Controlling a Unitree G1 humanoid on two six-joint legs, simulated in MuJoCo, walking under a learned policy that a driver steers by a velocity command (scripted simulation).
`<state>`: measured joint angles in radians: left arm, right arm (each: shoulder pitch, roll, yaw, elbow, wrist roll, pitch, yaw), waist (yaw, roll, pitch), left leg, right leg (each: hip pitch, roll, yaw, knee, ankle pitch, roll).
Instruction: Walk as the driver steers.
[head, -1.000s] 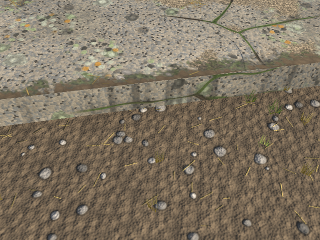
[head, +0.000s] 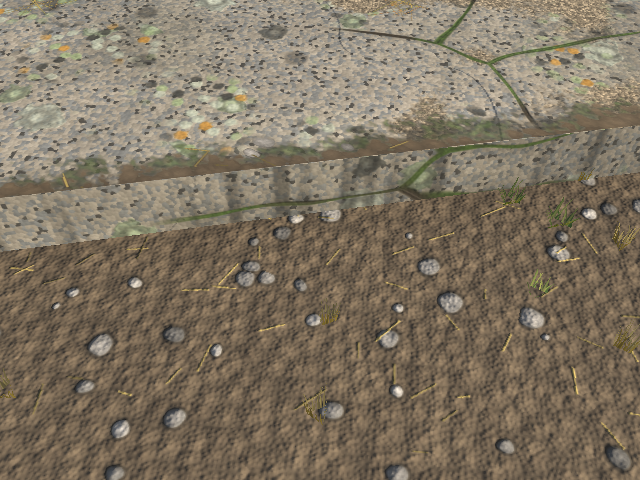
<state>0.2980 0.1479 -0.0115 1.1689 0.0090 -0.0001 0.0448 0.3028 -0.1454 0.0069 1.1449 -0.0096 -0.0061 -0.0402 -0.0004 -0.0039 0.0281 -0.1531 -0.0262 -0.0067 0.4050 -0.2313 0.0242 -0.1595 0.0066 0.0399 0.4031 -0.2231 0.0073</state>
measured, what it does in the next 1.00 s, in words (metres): walks ahead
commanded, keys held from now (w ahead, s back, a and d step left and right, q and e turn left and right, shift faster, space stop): no key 0.38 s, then w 0.62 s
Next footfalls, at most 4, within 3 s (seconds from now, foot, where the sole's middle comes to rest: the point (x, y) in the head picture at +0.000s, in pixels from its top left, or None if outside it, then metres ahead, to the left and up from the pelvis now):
1.10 left None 0.41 0.04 -0.78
1.64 right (375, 379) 0.75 -0.10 -0.78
2.16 left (256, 320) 0.92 0.19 -0.78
2.86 right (288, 134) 1.42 0.12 -0.59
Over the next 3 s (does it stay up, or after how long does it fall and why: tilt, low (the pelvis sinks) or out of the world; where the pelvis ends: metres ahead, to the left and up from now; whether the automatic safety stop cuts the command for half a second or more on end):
stays up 1.29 0.13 0.06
